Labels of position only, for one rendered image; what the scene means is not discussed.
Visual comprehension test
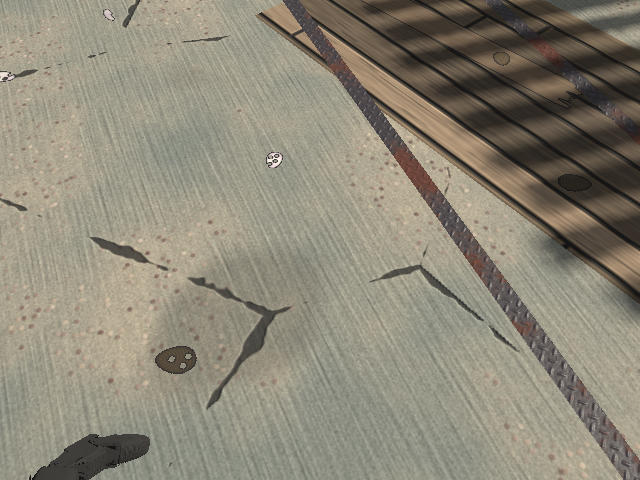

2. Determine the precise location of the robot left hand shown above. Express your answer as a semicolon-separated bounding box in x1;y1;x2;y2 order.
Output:
29;434;150;480

